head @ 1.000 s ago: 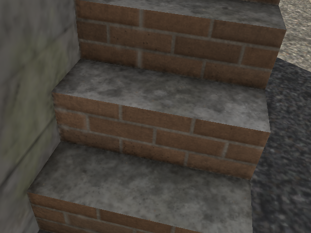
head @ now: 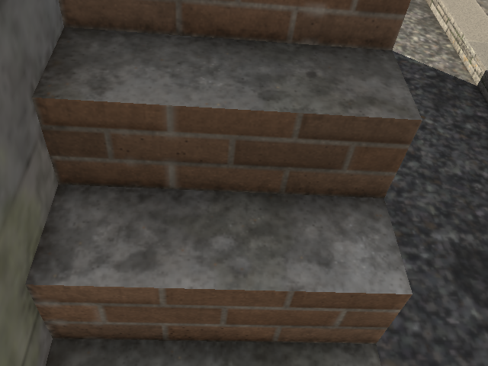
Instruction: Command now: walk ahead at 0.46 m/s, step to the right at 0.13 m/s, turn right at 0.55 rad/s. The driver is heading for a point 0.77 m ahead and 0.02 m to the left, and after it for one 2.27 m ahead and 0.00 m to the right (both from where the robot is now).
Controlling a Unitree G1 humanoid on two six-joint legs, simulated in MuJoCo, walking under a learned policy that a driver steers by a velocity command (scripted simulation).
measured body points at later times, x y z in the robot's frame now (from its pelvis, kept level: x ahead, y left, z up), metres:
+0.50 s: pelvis +0.18 +0.12 +0.14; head +0.24 +0.10 +0.58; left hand +0.11 +0.32 +0.01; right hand +0.39 -0.11 +0.07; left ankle +0.26 +0.25 -0.44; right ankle +0.09 -0.05 -0.60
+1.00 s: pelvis +0.34 +0.03 +0.29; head +0.32 +0.01 +0.74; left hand +0.46 +0.30 +0.20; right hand +0.50 -0.21 +0.19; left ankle +0.22 +0.26 -0.42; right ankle +0.34 -0.10 -0.16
